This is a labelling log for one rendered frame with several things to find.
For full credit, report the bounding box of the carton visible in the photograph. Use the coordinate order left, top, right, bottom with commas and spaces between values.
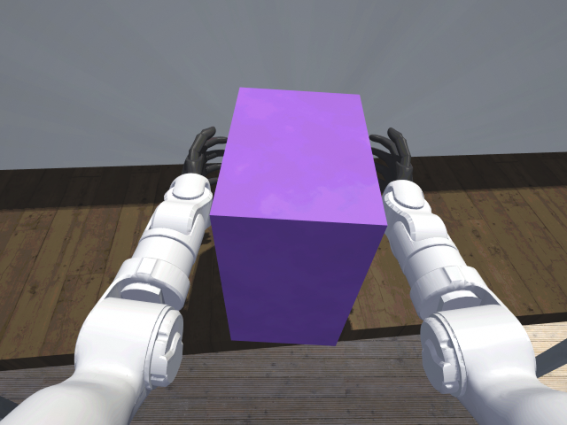
210, 88, 388, 346

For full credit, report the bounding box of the left robot forearm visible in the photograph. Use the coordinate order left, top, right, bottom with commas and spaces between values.
74, 174, 213, 368

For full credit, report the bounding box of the left robot upper arm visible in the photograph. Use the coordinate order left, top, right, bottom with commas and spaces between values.
0, 297, 183, 425

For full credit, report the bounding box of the table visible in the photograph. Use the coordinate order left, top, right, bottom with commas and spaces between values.
0, 152, 567, 421

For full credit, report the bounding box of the right robot forearm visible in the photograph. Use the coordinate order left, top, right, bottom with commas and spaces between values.
382, 180, 536, 374

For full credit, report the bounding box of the right robot upper arm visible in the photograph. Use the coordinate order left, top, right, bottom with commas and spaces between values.
420, 304, 567, 425

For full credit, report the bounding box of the right robot hand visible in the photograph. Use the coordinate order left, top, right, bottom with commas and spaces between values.
369, 127, 413, 193

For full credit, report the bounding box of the left robot hand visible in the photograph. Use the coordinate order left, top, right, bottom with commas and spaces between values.
181, 127, 228, 186

